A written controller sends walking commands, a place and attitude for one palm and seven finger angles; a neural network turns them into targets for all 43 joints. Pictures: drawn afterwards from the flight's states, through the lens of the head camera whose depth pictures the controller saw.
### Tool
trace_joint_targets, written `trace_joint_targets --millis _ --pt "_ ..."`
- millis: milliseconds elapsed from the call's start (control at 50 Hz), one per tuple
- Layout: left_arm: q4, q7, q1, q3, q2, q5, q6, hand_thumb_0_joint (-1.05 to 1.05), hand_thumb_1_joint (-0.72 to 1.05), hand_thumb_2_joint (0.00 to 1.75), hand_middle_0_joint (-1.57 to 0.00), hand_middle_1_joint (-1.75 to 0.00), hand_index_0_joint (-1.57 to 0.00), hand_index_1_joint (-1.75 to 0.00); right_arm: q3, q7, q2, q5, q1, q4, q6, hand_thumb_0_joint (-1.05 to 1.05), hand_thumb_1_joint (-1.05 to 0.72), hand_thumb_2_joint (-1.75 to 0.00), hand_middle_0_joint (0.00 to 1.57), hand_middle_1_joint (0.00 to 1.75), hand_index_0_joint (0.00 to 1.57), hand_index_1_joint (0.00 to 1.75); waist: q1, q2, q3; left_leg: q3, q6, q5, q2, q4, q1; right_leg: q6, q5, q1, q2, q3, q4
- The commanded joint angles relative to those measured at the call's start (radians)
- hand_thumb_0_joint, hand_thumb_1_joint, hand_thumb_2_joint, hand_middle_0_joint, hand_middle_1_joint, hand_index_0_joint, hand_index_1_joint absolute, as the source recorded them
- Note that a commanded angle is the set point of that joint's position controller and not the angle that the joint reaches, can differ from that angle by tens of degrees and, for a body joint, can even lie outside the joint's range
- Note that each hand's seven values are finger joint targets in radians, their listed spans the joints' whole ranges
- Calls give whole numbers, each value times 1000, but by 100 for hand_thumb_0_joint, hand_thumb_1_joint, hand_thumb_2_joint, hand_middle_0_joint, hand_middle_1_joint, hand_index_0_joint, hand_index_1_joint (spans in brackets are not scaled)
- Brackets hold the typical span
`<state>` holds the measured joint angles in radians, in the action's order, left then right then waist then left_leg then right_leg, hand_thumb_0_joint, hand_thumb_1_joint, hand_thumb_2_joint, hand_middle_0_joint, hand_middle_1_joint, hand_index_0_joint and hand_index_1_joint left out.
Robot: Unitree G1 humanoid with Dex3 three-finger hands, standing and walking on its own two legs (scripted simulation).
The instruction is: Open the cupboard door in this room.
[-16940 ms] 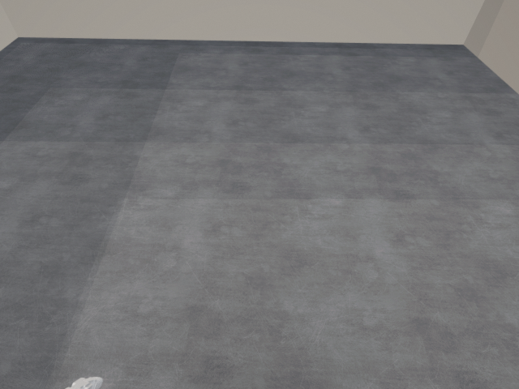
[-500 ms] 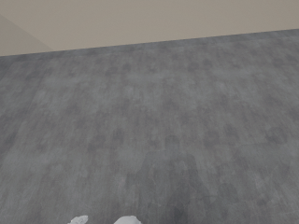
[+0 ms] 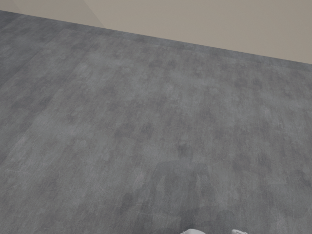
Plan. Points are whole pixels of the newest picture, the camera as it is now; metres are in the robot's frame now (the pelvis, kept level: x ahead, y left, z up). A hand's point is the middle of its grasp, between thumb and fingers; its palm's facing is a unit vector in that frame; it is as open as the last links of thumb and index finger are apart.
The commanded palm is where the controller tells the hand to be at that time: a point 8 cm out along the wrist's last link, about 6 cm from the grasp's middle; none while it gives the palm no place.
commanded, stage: turn or walk to find it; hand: left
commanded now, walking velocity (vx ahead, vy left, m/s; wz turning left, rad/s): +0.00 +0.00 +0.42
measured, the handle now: out of the picture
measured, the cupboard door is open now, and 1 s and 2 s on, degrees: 0 0 0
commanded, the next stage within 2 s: none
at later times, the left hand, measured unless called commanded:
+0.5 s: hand out of the picture +0.01 +0.16 -0.15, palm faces +0.24 -0.94 -0.26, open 7.4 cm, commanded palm none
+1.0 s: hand out of the picture -0.07 +0.21 -0.16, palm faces +0.45 -0.86 -0.25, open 7.4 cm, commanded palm none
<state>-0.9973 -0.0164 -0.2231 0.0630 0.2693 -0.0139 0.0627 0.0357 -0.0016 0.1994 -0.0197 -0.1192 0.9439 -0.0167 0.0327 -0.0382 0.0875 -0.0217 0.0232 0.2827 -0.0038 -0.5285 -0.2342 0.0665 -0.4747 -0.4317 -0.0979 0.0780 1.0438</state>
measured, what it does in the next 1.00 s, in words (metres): steps on the spot, turning left: right foot, then left foot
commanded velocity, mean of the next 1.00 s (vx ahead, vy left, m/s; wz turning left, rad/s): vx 0.00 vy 0.00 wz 0.42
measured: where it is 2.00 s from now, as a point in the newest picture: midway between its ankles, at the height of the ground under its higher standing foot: outside the picture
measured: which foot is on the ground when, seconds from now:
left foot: down 0.00-0.26, up 0.28-0.66, down 0.68-1.00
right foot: up 0.00-0.22, down 0.24-0.68, up 0.70-1.00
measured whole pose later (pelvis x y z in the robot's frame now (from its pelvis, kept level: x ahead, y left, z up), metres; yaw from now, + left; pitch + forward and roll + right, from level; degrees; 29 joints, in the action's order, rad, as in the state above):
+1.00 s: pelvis -0.05 -0.02 +0.01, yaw +25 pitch +0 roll -1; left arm -0.96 -0.02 -0.16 0.05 0.24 -0.01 0.05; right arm 0.04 0.00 0.18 -0.02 -0.18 0.96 -0.02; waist 0.00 0.00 0.07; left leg 0.04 0.02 0.23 0.02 -0.47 -0.23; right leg 0.08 -0.44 -0.40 -0.07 0.04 0.88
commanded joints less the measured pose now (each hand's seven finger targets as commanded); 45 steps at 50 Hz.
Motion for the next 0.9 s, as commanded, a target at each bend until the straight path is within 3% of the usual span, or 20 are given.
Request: trace_joint_targets --millis 0,140,180,200,220,240,260,300,340,520,560,600,620,640,660,680,720,760,820,880 --pt "99 3 40 9 46 3 -30 0 90 90 -20 -30 -20 -30 54 18 208 -2 -64 -39 8 0 -90 -90 20 30 20 30 -54 175 -101 235 149 -505 -242 182 121 15 20 -57 3 -40 -40" --pt "122 0 25 5 36 7 -40 0 90 90 -20 -30 -20 -30 68 10 215 -7 -52 -57 -6 0 -90 -90 20 30 20 30 -45 211 -109 312 138 -453 -206 147 47 1 49 97 59 -16 -330" --pt "106 -3 -41 8 43 9 -51 0 90 90 -20 -30 -20 -30 70 9 205 -3 -31 -65 -9 0 -90 -90 20 30 20 30 -8 193 -130 302 103 -395 -171 90 -24 -1 190 233 64 -3 -516" --pt "99 -7 -83 12 66 5 -60 0 90 90 -20 -30 -20 -30 69 6 182 4 -31 -71 -8 0 -90 -90 20 30 20 30 11 136 -146 278 62 -291 -127 26 -92 -8 277 337 27 -28 -647" --pt "100 -15 -92 28 138 -10 -71 0 90 90 -20 -30 -20 -30 61 1 119 13 -57 -82 -6 0 -90 -90 20 30 20 30 10 -83 -155 164 -5 -56 -20 -136 -256 -67 308 459 -170 -216 -729" --pt "116 -16 -84 40 205 -16 -71 0 90 90 -20 -30 -20 -30 57 -1 95 10 -33 -111 -10 0 -90 -90 20 30 20 30 23 -234 -109 70 -50 289 72 -354 -343 -185 438 397 -376 -387 -768" --pt "127 -20 -66 44 182 -6 -74 0 90 90 -20 -30 -20 -30 70 2 143 0 -29 -94 -29 0 -90 -90 20 30 20 30 24 -222 -95 133 -41 293 26 -527 -308 -227 345 257 -387 -386 -799" --pt "152 -19 52 30 125 -6 -68 0 90 90 -20 -30 -20 -30 76 -8 131 -2 -55 -59 -41 0 -90 -90 20 30 20 30 -35 -115 -18 121 -45 178 -1 -694 -317 -204 235 165 -289 -249 -794" --pt "164 -20 93 19 86 -8 -70 0 90 90 -20 -30 -20 -30 72 -17 112 -3 -105 -32 -42 0 -90 -90 20 30 20 30 -61 -112 -35 82 -63 103 -15 -707 -296 -171 306 172 -228 -122 -762" --pt "96 -16 -63 36 152 -19 -68 0 90 90 -20 -30 -20 -30 39 -13 78 10 -9 -46 -24 0 -90 -90 20 30 20 30 26 -159 -114 -33 -81 203 -18 -299 -200 -212 634 365 -270 -42 -657" --pt "85 -15 -61 41 158 -18 -65 0 90 90 -20 -30 -20 -30 35 -9 78 14 -29 -42 -14 0 -90 -90 20 30 20 30 16 -175 -138 -55 -73 181 -13 -172 -148 -201 680 383 -272 -32 -612" --pt "81 -13 -35 41 155 -10 -57 0 90 90 -20 -30 -20 -30 36 -7 89 11 -88 -23 -7 0 -90 -90 20 30 20 30 -24 -143 -150 -73 -62 23 -8 13 -8 -143 605 306 -247 20 -540" --pt "86 -10 -29 37 134 -1 -50 0 90 90 -20 -30 -20 -30 44 -9 124 10 -125 -14 3 0 -90 -90 20 30 20 30 -50 -45 -169 -31 -45 -104 -44 135 120 -93 504 208 -217 61 -441" --pt "109 -6 -34 29 75 6 -42 0 90 90 -20 -30 -20 -30 64 -8 214 2 -148 -23 10 0 -90 -90 20 30 20 30 -64 223 -169 253 29 -284 -253 208 233 -23 166 -13 -91 111 -247" --pt "146 -4 19 9 30 0 -35 0 90 90 -20 -30 -20 -30 78 -3 285 0 -186 -17 2 0 -90 -90 20 30 20 30 -92 345 -130 382 134 -489 -403 233 189 3 -162 -119 -29 69 -94" --pt "145 -13 78 10 44 -4 -20 0 90 90 -20 -30 -20 -30 75 10 264 -4 -197 1 4 0 -90 -90 20 30 20 30 -111 332 -126 384 154 -417 -384 244 114 -3 -145 -106 -31 -22 -8" --pt "115 -1 90 18 54 -1 -20 0 90 90 -20 -30 -20 -30 58 22 213 -6 -93 -17 3 0 -90 -90 20 30 20 30 -65 257 -50 304 147 -344 -295 236 51 -6 -16 -128 -29 -57 64" --pt "85 8 37 18 48 -3 -28 0 90 90 -20 -30 -20 -30 49 23 191 -3 -61 -30 13 0 -90 -90 20 30 20 30 -38 186 -82 229 127 -433 -246 209 101 5 50 -114 -16 -46 65" --pt "87 5 49 11 41 2 -32 0 90 90 -20 -30 -20 -30 53 23 192 1 -102 -21 16 0 -90 -90 20 30 20 30 -52 179 -118 220 134 -553 -232 183 167 19 54 -104 -2 -45 5" --pt "105 1 76 7 35 4 -30 0 90 90 -20 -30 -20 -30 59 21 196 -2 -119 -23 10 0 -90 -90 20 30 20 30 -63 177 -109 269 152 -515 -242 186 155 20 30 -81 11 -52 -67"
